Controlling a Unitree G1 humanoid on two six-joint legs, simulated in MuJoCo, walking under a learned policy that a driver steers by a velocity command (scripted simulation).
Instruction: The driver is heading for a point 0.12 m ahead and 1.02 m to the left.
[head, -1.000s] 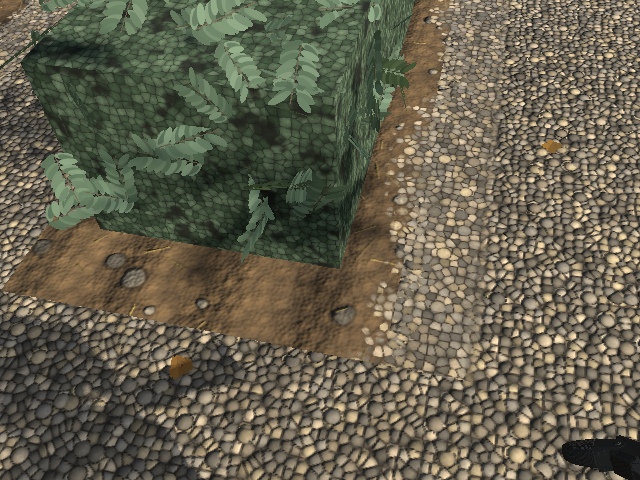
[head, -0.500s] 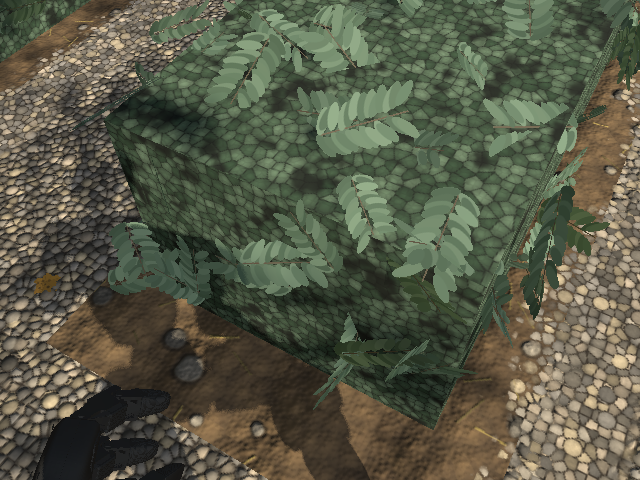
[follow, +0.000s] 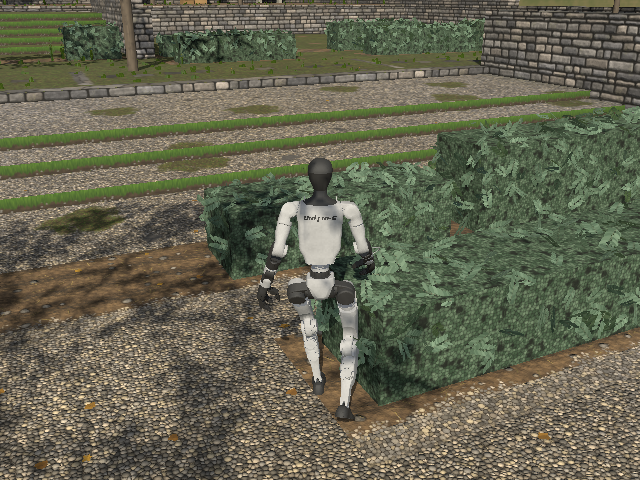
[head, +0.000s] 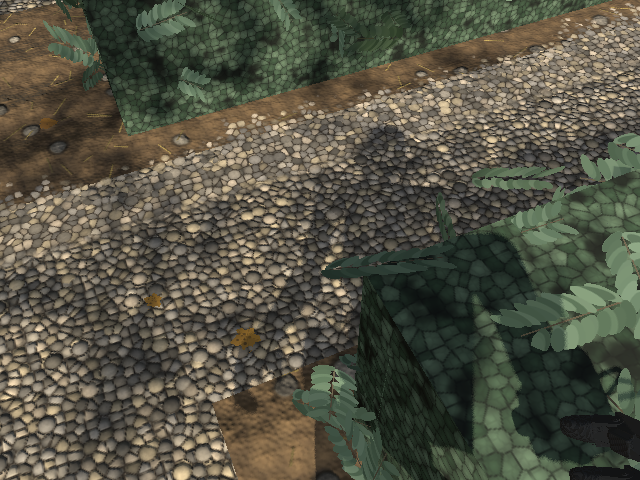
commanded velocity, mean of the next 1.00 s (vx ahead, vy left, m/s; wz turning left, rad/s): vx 1.00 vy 0.00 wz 0.71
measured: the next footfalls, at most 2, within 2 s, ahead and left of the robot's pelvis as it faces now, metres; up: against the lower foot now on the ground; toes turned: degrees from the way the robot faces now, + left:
right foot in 0.38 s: +0.31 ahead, -0.07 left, +0.00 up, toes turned +25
left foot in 0.74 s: +0.35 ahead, +0.41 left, +0.00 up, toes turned +38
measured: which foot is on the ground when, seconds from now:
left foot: down 0.00-0.38, up 0.40-0.72, down 0.74-1.00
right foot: up 0.00-0.36, down 0.38-0.76, up 0.78-1.00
